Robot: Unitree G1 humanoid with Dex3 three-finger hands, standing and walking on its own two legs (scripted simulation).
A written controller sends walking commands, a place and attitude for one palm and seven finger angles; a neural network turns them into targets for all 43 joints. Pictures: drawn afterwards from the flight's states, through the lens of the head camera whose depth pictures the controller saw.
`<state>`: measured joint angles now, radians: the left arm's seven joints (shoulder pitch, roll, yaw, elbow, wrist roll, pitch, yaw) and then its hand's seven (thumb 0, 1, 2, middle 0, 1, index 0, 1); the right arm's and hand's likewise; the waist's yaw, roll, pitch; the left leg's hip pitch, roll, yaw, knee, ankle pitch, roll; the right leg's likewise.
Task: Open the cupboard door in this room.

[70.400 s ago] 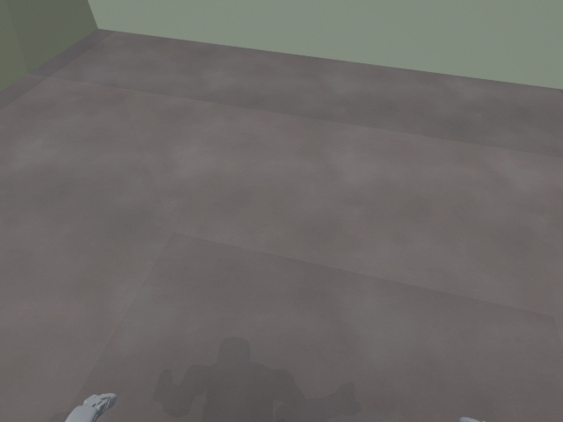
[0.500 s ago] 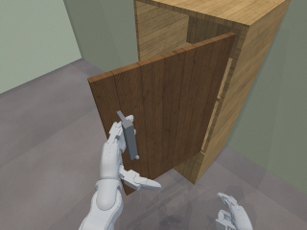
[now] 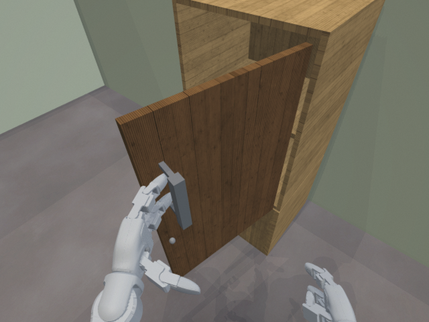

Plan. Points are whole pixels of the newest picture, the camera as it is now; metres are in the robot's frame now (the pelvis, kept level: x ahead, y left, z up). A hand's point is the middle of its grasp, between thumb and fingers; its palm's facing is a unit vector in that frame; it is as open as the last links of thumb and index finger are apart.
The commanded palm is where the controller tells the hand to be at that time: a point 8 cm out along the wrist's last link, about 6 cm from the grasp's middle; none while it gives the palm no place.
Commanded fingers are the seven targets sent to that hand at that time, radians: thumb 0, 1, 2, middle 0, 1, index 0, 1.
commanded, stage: slide the hand sideways off the handle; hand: left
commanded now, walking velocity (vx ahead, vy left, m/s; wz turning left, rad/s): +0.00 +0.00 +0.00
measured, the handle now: (175, 196) +0.32 +0.10 +0.09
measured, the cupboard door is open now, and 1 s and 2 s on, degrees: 78 77 77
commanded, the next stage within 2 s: draw the hand back to the body in 0.58 s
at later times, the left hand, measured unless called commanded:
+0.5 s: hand (127, 266) +0.19 +0.15 +0.09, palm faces +0.05 -1.00 -0.04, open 16.3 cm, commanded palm +0.15 +0.21 +0.09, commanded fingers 0.00 -0.50 0.30 -0.15 -0.30 -0.15 -0.30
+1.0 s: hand (103, 260) +0.19 +0.18 +0.11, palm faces +0.05 -1.00 -0.06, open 16.3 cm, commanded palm +0.15 +0.23 +0.12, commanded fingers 0.00 -0.50 0.30 -0.15 -0.30 -0.15 -0.30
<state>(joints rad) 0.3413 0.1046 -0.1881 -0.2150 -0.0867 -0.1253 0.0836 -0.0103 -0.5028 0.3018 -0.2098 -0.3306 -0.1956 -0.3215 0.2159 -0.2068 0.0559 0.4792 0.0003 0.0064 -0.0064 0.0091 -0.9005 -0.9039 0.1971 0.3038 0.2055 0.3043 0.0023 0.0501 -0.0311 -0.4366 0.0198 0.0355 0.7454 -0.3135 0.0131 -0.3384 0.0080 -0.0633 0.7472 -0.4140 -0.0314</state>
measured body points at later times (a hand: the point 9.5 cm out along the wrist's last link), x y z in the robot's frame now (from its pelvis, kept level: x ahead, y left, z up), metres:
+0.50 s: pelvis +0.02 -0.01 -0.01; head +0.02 -0.03 +0.44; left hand +0.18 +0.20 +0.10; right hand +0.21 -0.24 -0.08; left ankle +0.05 +0.11 -0.71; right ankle -0.01 -0.10 -0.71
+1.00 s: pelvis +0.01 +0.01 -0.01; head +0.00 +0.00 +0.44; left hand +0.18 +0.23 +0.12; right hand +0.20 -0.20 -0.07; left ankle +0.05 +0.11 -0.71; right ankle -0.01 -0.10 -0.71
